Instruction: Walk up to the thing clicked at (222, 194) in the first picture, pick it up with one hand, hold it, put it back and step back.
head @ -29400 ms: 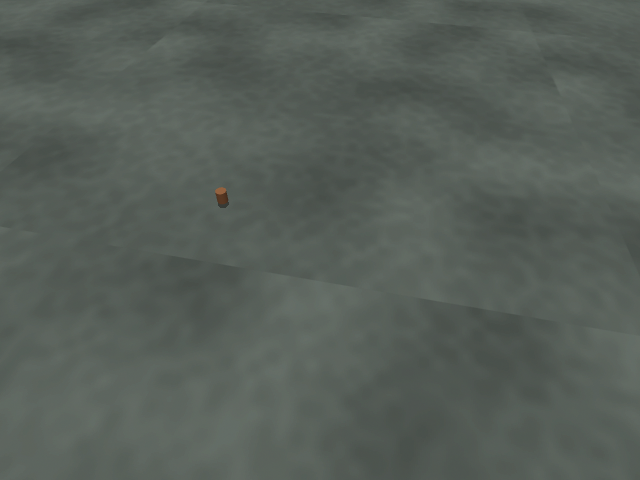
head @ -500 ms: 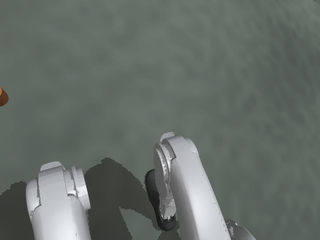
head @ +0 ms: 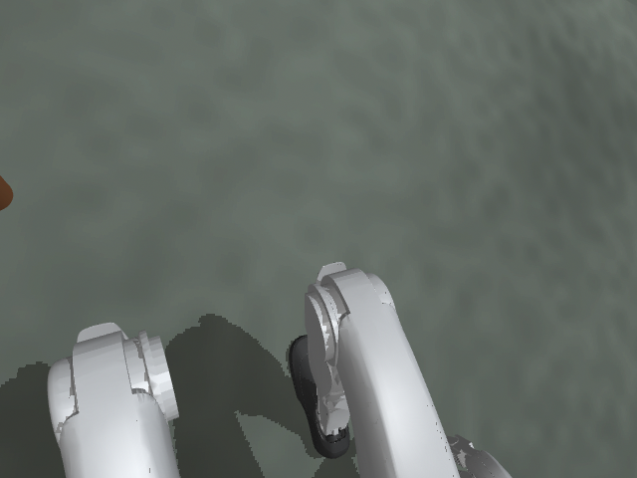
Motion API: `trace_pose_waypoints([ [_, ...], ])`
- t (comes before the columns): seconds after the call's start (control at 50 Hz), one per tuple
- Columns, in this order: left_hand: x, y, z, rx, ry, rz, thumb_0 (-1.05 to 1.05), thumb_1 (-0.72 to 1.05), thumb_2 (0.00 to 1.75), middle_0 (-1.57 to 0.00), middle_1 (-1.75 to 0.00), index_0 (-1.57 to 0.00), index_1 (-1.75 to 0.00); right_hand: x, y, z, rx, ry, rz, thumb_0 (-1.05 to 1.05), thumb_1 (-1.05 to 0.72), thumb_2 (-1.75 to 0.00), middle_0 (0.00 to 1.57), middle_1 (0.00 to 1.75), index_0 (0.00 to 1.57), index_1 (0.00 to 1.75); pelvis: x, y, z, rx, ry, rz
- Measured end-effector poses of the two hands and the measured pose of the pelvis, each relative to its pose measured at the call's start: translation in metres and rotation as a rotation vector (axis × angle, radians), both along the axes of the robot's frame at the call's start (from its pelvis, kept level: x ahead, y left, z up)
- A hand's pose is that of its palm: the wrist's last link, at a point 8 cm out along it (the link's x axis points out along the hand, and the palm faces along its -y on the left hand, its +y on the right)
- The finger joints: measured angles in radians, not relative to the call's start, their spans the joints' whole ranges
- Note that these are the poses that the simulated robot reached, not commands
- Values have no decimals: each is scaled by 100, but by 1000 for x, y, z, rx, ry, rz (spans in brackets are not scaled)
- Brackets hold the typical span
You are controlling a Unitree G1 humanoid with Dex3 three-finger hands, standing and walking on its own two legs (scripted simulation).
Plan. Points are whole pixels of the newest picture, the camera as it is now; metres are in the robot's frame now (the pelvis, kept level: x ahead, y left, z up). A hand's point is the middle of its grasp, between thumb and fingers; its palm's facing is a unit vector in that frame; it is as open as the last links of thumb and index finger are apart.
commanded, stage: rise first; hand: left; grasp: from above
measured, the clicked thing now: out of the picture +0.52 +0.31 -0.29
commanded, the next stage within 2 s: approach in 0.20 s
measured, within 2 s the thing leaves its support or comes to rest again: neither
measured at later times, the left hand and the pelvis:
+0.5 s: hand out of the picture +0.49 +0.33 -0.17, palm faces -0.44 -0.10 -0.89, open 13.0 cm; pelvis +0.00 +0.00 +0.00, yaw +0 degrees
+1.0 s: hand out of the picture +0.49 +0.32 -0.17, palm faces -0.48 -0.12 -0.87, open 12.8 cm; pelvis +0.00 +0.00 +0.00, yaw +0 degrees
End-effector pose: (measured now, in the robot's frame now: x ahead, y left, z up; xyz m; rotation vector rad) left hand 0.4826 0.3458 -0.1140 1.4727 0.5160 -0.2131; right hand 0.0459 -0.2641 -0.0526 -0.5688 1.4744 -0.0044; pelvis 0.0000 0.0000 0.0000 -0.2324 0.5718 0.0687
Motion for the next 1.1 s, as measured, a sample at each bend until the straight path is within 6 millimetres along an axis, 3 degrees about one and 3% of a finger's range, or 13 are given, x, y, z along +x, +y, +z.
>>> trace_pose_waypoints([
  [0.42,4,0,0,4,-1,-5,0,-34,85,-25,-88,-25,-88,3,-1,-1,2,6,7,0,-90,-90,20,30,20,30,1,-1,0,2,3,-1],
  [0.66,36,-47,1,-23,-58,-65,0,-33,84,-26,-91,-27,-90,-11,2,6,-8,2,-25,0,-90,-90,20,30,20,30,2,-2,0,4,12,-7],
  [0.76,43,-57,4,0,-68,-27,0,-32,84,-27,-89,-28,-89,-24,5,5,12,4,-64,0,-90,-90,20,30,20,30,2,-3,0,8,20,-12],
  [0.9,28,-42,1,31,1,36,0,-31,82,-28,-87,-29,-86,-32,7,-3,52,24,-87,0,-90,-90,20,30,20,30,0,-4,1,19,15,-15],
  [1.02,13,-17,-5,12,62,72,0,-31,81,-29,-85,-29,-85,-19,1,-5,32,22,-34,0,-90,-90,21,30,20,30,-2,-5,0,17,-4,-10],
  [1.1,12,-11,-11,-3,60,31,0,-30,82,-30,-86,-30,-85,-10,-6,0,-13,31,8,0,-90,-90,21,30,20,30,-3,-4,-2,7,-13,-10],
])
